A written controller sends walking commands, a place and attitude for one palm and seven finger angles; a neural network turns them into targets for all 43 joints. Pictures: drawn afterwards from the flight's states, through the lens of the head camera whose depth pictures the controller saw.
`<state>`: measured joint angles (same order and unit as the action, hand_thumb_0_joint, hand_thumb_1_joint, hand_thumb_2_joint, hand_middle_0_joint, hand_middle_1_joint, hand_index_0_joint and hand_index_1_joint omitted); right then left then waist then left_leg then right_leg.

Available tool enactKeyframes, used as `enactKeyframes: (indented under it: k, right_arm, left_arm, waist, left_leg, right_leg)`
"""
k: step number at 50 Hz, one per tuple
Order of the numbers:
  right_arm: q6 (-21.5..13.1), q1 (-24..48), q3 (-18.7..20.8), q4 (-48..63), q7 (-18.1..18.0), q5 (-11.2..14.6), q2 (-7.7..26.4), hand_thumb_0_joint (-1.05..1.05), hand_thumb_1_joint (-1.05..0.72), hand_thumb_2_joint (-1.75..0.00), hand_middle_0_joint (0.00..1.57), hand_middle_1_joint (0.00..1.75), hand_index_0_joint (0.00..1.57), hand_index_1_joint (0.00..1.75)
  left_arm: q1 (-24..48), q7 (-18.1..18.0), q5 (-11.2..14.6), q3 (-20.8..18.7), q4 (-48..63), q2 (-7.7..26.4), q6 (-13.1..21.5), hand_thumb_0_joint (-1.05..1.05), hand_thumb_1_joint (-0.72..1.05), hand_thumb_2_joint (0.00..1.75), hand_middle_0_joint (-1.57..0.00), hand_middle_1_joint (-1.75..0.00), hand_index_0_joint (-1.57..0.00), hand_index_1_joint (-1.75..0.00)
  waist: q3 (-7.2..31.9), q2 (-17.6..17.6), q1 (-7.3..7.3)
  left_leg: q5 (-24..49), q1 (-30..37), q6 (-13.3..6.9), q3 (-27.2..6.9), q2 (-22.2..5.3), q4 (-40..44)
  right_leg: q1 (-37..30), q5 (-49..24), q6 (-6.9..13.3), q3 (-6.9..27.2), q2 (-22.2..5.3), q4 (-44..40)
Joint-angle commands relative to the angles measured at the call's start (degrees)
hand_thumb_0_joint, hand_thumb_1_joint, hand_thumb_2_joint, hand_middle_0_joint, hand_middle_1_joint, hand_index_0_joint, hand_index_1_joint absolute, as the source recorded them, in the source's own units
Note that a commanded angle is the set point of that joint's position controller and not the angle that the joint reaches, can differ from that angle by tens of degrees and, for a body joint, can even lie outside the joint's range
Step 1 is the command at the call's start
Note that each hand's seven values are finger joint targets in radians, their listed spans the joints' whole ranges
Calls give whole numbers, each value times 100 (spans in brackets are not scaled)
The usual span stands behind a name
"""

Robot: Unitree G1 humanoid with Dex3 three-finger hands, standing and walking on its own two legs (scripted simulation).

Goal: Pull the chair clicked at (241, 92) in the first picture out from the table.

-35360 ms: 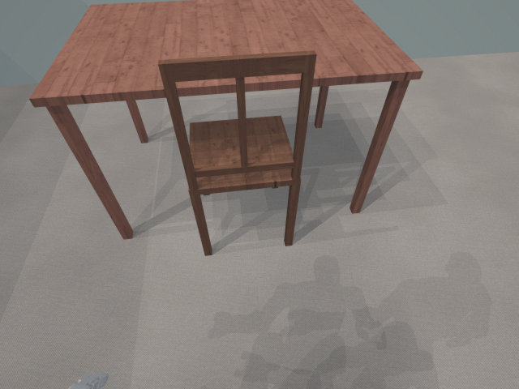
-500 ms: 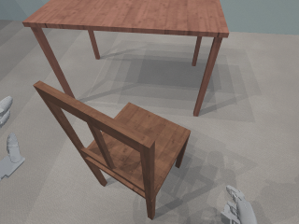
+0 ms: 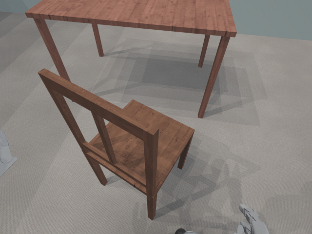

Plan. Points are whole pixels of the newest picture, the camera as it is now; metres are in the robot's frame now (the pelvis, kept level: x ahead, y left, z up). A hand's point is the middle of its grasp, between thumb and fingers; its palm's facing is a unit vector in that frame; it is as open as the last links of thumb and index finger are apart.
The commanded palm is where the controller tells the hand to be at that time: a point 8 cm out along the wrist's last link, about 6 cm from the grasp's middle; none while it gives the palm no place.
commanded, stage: step back with the hand held close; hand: left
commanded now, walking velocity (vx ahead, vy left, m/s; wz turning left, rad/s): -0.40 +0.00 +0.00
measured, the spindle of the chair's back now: (106, 140) +0.41 +0.19 -0.08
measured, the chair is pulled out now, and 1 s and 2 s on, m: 0.62 0.62 0.62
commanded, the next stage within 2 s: stop stepping back and stand still in 1.00 s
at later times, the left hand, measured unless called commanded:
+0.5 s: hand (4, 160) +0.20 +0.26 +0.19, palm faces +0.48 -0.69 -0.55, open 7.4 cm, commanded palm +0.14 +0.29 +0.19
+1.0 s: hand out of the picture +0.10 +0.23 +0.20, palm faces +0.49 -0.73 -0.48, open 7.4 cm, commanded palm +0.05 +0.26 +0.19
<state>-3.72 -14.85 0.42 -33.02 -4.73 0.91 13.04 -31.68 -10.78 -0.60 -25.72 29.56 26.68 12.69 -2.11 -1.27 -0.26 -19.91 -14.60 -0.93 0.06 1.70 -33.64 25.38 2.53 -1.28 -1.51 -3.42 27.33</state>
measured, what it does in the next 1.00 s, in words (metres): lifts its right foot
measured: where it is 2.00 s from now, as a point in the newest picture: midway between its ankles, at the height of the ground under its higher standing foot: outside the picture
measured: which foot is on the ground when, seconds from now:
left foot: down 0.00-1.00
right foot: down 0.00-0.76, up 0.78-1.00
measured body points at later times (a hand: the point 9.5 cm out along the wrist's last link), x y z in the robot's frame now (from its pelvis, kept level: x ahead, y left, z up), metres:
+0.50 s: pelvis +0.01 -0.01 +0.00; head +0.03 +0.01 +0.44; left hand +0.17 +0.30 +0.22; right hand +0.17 -0.24 -0.09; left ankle -0.02 +0.11 -0.73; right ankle +0.06 -0.14 -0.72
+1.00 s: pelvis -0.09 -0.04 +0.00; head -0.06 -0.02 +0.45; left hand +0.07 +0.27 +0.23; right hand +0.09 -0.24 -0.08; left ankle -0.04 +0.12 -0.73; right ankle -0.10 -0.17 -0.71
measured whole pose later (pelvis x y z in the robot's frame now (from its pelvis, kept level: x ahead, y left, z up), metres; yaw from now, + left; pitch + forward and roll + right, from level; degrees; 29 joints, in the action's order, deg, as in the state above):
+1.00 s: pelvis -0.09 -0.04 +0.00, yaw +0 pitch +1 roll -1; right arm -10.6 -9.9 0.3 -38.7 -3.2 -1.0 7.5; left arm -30.4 -9.9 2.0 -28.2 33.3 26.4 15.2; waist -1.4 -1.4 2.4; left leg -12.0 -21.6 2.9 2.0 -6.4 -32.6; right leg 20.1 22.5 -0.4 -1.5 -0.8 41.9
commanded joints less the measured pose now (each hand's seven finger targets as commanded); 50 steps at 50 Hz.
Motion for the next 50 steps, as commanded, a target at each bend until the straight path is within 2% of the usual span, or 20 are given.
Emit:
enactKeyframes:
  k: [1, 4, 11, 16, 18, 22, 25, 28, 31, 33, 35, 36, 37, 38, 39, 40, 41, 43, 46, 50]
  right_arm:
    - [-388, 706, 334, 814, -63, -17, 713, 0, -90, -90, 20, 30, 20, 30]
    - [-402, 685, 360, 725, -64, -18, 727, 0, -90, -90, 20, 30, 20, 30]
    - [-380, 563, 376, 554, 23, -117, 704, 0, -90, -90, 20, 30, 20, 30]
    - [-385, 653, 373, 639, 18, -107, 736, 0, -90, -90, 20, 30, 20, 30]
    - [-462, 751, 368, 672, -24, -92, 668, 0, -90, -90, 20, 30, 20, 30]
    - [-658, 813, 463, 535, -40, -144, 624, 0, -90, -90, 20, 30, 20, 30]
    - [-682, 676, 444, 336, 8, -180, 584, 0, -90, -90, 20, 30, 20, 30]
    - [-591, 643, 461, 212, 25, -223, 566, 0, -90, -90, 20, 30, 20, 30]
    - [-463, 754, 520, 346, 32, -177, 452, 0, -90, -90, 20, 30, 20, 30]
    - [-311, 819, 407, 484, 7, -155, 297, 0, -90, -90, 20, 30, 20, 30]
    - [-173, 861, 242, 577, -23, -140, 254, 0, -90, -90, 20, 30, 20, 30]
    - [-131, 848, 225, 563, -57, -135, 287, 0, -90, -90, 20, 30, 20, 30]
    - [-165, 996, 289, 569, -109, -155, 408, 0, -90, -90, 20, 30, 20, 30]
    - [-287, 1027, 350, 622, -99, -167, 472, 0, -90, -90, 20, 30, 20, 30]
    - [-475, 887, 412, 521, -96, -186, 420, 0, -90, -90, 20, 30, 20, 30]
    - [-651, 738, 458, 356, -53, -127, 451, 0, -90, -90, 20, 30, 20, 30]
    - [-795, 777, 493, 363, -37, -165, 507, 0, -90, -90, 20, 30, 20, 30]
    - [-909, 681, 489, 125, -51, -220, 493, 0, -90, -90, 20, 30, 20, 30]
    - [-983, 614, 451, 32, 54, -151, 519, 0, -90, -90, 20, 30, 20, 30]
    - [-1015, 829, 367, 62, 67, -184, 605, 0, -90, -90, 20, 30, 20, 30]
  left_arm:
    - [107, -155, 10, -855, 926, 873, 377, 0, 90, 90, -20, -30, -20, -30]
    - [291, -144, -32, -792, 767, 782, 389, 0, 90, 90, -20, -30, -20, -30]
    - [641, -130, -14, -659, 1033, 903, 454, 0, 90, 90, -20, -30, -20, -30]
    - [264, -150, -63, -943, 1327, 980, 609, 0, 90, 90, -20, -30, -20, -30]
    - [177, -120, -93, -991, 1446, 901, 621, 0, 90, 90, -20, -30, -20, -30]
    - [231, -52, 7, -1043, 1366, 914, 609, 0, 90, 90, -20, -30, -20, -30]
    - [165, 1, 70, -725, 1146, 663, 636, 0, 90, 90, -20, -30, -20, -30]
    - [564, 20, 40, -520, 970, 725, 618, 0, 90, 90, -20, -30, -20, -30]
    - [401, -19, 114, -754, 1084, 1013, 516, 0, 90, 90, -20, -30, -20, -30]
    - [-58, -52, 70, -1025, 1145, 1097, 402, 0, 90, 90, -20, -30, -20, -30]
    - [-515, -23, 123, -1112, 1380, 1074, 451, 0, 90, 90, -20, -30, -20, -30]
    - [-596, -1, 175, -1083, 1607, 1063, 513, 0, 90, 90, -20, -30, -20, -30]
    - [-592, 21, 176, -1123, 1819, 1195, 622, 0, 90, 90, -20, -30, -20, -30]
    - [-471, 30, 148, -1076, 2086, 1138, 681, 0, 90, 90, -20, -30, -20, -30]
    - [-367, -20, 162, -1114, 2109, 1175, 678, 0, 90, 90, -20, -30, -20, -30]
    - [-367, 16, 251, -1002, 2080, 1013, 738, 0, 90, 90, -20, -30, -20, -30]
    - [-342, 0, 290, -1112, 1988, 1070, 763, 0, 90, 90, -20, -30, -20, -30]
    - [53, -56, 317, -1013, 2017, 1036, 665, 0, 90, 90, -20, -30, -20, -30]
    - [269, -36, 265, -762, 1564, 826, 592, 0, 90, 90, -20, -30, -20, -30]
    - [494, 48, 224, -621, 925, 794, 472, 0, 90, 90, -20, -30, -20, -30]
  waist:
    - [801, 678, 126]
    - [356, 510, 117]
    - [608, -499, 71]
    - [1039, 522, 69]
    - [1138, 1243, 88]
    - [963, 1060, 99]
    - [825, 782, 51]
    - [1011, 27, -82]
    - [1286, -1145, 136]
    - [1443, -1243, 153]
    - [1658, -1041, 55]
    - [1752, -533, -22]
    - [1762, 459, 10]
    - [1675, 1653, 48]
    - [1574, 1844, -10]
    - [1490, 1536, 6]
    - [1326, 1619, -16]
    - [976, 1452, -99]
    - [877, 1656, 20]
    - [382, 829, 125]
  left_leg:
    - [-83, -2307, -371, -713, -827, 1323]
    - [-657, -2915, -442, -785, -878, 1350]
    - [-808, -1315, -262, -345, -250, 443]
    - [-577, -1965, -544, -861, -835, 1284]
    - [65, -2615, -736, -1285, -1386, 1560]
    - [2327, -1710, -640, -1131, -1569, 1014]
    - [3588, -652, -293, -714, -1241, 249]
    - [2270, -545, 131, -130, -455, -702]
    - [-1212, -851, 107, -216, -60, -1762]
    - [-1242, -905, 92, -319, -235, -1312]
    - [-283, -343, 77, -34, -209, 212]
    - [790, 167, 67, 131, -244, 1052]
    - [1739, 442, -79, -281, -805, 1319]
    - [3071, 331, -532, -1313, -1953, 1435]
    - [3875, 196, -854, -1394, -2414, 1278]
    - [3773, 155, -876, -878, -2344, 1255]
    - [3413, -353, -938, -902, -2369, 1259]
    - [4579, 291, -894, -739, -2193, 958]
    - [4119, 480, -529, -386, -2005, 800]
    - [525, -904, -265, -386, -1651, 475]
  right_leg:
    - [-2729, -889, 111, 532, -165, 858]
    - [-2745, -700, 150, 668, -130, 1036]
    - [-1171, 859, 404, 1268, -700, -578]
    - [-2038, 527, 133, 648, -149, 595]
    - [-2611, -406, 12, 290, 201, 1847]
    - [-1723, 646, 120, 412, 236, 2000]
    - [-1269, -653, 316, 503, -90, 920]
    - [-1294, -3676, 734, 1391, -1005, 261]
    - [-1419, -3062, 1157, 1826, -1867, -757]
    - [-1494, -2664, 1177, 1575, -1719, -561]
    - [-1333, -2392, 772, 1019, -1192, -78]
    - [-1193, -1963, 520, 688, -881, 368]
    - [-866, -1168, 285, 473, -493, 1012]
    - [-230, 1141, 34, 158, 30, 1993]
    - [194, 2691, 75, 378, 297, 3172]
    - [298, 2774, 115, 483, 417, 3930]
    - [190, 2740, 118, 590, 340, 4265]
    - [554, 2775, 89, 514, 295, 3629]
    - [-53, 2354, 155, 204, 134, 1843]
    - [-1246, 826, 49, 59, 27, -217]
